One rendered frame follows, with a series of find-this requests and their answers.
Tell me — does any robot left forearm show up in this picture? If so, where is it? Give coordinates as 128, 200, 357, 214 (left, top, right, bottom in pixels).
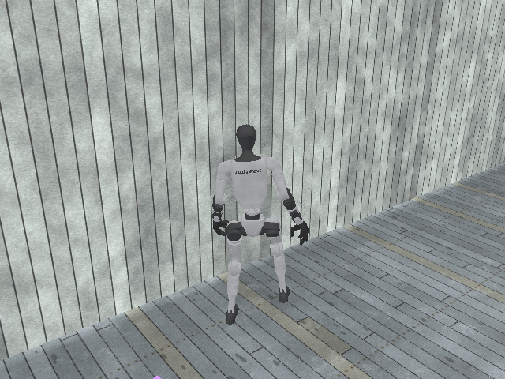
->
212, 195, 224, 222

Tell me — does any robot right forearm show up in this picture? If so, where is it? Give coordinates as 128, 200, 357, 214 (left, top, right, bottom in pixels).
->
283, 188, 304, 225

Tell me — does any right robot hand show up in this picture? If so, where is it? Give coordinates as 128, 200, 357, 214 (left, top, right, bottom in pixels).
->
291, 221, 309, 245

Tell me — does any left robot thigh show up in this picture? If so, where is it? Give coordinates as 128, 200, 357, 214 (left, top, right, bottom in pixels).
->
226, 220, 242, 276

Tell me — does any robot torso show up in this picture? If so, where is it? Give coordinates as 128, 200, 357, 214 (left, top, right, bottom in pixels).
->
230, 154, 267, 237

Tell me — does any left robot hand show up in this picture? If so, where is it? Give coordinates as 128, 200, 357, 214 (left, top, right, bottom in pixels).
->
213, 219, 229, 236

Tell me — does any left robot upper arm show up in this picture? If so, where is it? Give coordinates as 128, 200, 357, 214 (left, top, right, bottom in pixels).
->
215, 160, 232, 205

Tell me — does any right robot upper arm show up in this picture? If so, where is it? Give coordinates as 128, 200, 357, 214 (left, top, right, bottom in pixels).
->
264, 157, 290, 201

